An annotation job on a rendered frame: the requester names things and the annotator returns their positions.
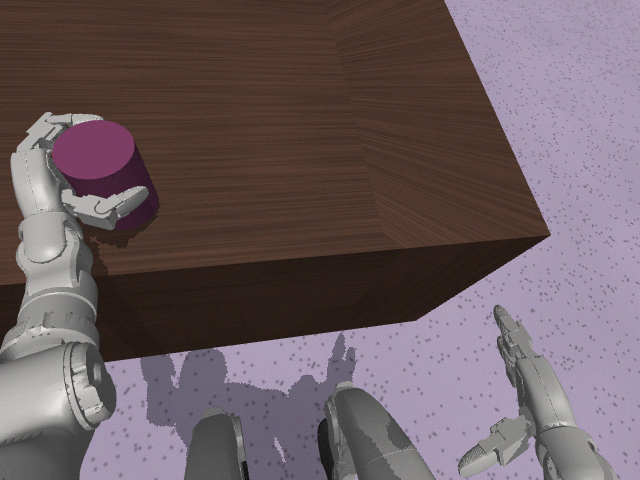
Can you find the right robot arm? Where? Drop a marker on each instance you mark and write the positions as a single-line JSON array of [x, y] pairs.
[[569, 453]]

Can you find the left robot arm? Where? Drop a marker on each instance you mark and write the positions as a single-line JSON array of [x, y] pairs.
[[54, 386]]

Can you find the right robot hand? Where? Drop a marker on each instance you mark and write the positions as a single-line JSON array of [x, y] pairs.
[[543, 403]]

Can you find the can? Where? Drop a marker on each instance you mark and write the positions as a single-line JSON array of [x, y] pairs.
[[101, 158]]

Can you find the right robot foot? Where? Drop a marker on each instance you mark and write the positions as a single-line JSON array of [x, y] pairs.
[[324, 449]]

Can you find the left robot hand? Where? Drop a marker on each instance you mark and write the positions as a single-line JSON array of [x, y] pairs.
[[39, 186]]

